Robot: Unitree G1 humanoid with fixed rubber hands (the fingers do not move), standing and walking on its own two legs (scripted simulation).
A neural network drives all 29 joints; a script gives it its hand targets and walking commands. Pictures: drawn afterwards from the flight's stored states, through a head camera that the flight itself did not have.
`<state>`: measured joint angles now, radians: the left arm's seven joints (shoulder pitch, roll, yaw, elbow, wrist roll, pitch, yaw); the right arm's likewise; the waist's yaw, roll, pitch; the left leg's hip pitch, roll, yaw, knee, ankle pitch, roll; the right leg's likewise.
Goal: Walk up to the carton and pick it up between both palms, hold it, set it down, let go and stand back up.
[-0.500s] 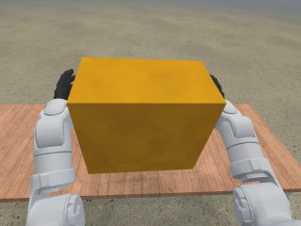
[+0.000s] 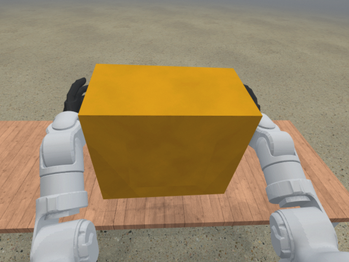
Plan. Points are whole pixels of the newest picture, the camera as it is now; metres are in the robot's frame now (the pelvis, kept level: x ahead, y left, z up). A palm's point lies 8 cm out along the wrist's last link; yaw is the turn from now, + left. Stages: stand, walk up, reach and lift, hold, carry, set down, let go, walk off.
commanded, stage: hold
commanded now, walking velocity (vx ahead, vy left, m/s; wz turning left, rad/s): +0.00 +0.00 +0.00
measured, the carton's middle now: (166, 135) +0.34 +0.00 +0.17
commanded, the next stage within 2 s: none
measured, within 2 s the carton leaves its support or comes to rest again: neither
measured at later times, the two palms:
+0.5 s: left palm (74, 116) +0.36 +0.19 +0.22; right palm (249, 117) +0.36 -0.19 +0.21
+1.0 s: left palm (75, 114) +0.36 +0.19 +0.22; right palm (249, 116) +0.36 -0.19 +0.21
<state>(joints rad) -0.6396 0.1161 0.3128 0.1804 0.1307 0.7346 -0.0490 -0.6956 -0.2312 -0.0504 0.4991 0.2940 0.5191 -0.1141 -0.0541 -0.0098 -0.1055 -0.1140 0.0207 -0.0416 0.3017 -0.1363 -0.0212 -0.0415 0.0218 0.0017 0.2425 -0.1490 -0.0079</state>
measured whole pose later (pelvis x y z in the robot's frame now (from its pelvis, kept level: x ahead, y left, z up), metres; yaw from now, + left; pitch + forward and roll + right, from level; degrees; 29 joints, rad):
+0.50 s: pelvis +0.00 +0.00 +0.00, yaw +0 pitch -3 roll -1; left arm -0.61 0.11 0.31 0.15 0.13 0.74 -0.05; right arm -0.67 -0.23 -0.04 0.47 0.30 0.52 -0.12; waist -0.06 -0.01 -0.10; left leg -0.11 0.02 -0.05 0.31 -0.14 -0.02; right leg -0.03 0.02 0.00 0.24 -0.15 -0.01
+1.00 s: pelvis +0.00 +0.00 +0.00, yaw +0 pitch -3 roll -1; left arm -0.64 0.12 0.31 0.18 0.13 0.73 -0.05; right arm -0.70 -0.24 -0.05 0.50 0.30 0.52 -0.12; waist -0.05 -0.01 -0.11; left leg -0.12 0.02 -0.04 0.30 -0.14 -0.02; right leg -0.04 0.02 0.00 0.24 -0.15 -0.01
